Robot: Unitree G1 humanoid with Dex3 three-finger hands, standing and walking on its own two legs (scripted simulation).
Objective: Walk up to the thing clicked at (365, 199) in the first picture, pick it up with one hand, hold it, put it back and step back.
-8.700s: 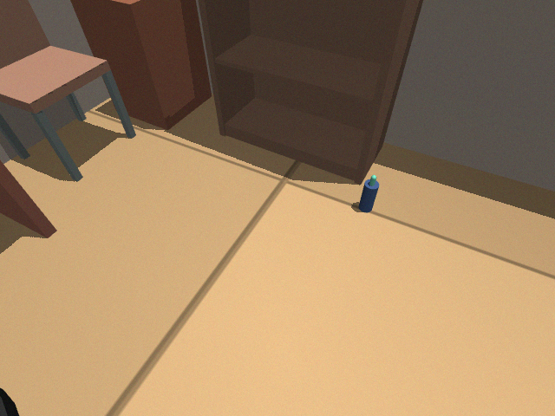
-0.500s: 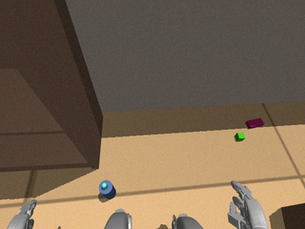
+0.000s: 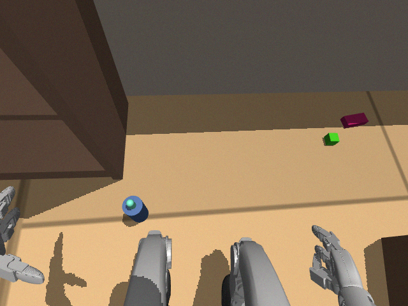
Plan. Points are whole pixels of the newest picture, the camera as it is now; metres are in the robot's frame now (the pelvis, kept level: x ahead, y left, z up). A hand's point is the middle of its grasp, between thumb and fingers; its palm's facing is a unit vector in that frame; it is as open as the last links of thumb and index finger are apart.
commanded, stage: go down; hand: left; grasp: from the side
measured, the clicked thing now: (135, 208) +0.38 +0.22 -0.47
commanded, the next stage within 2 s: approach in 1.50 s
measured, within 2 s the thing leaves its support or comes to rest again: neither
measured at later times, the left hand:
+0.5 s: hand (27, 220) +0.28 +0.38 -0.13, palm faces +0.13 -0.98 -0.16, open 17.4 cm
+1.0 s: hand (27, 215) +0.30 +0.39 -0.16, palm faces +0.13 -0.98 -0.13, open 17.6 cm
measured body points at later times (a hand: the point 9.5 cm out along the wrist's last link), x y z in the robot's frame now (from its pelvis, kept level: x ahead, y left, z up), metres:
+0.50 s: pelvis -0.03 +0.00 -0.09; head +0.17 +0.04 +0.31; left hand +0.27 +0.43 -0.12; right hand +0.15 -0.27 -0.21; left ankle +0.05 +0.12 -0.54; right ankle +0.03 -0.13 -0.54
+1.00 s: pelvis -0.04 +0.00 -0.14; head +0.17 +0.04 +0.26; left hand +0.29 +0.44 -0.15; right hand +0.14 -0.28 -0.25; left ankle +0.05 +0.12 -0.54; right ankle +0.03 -0.13 -0.54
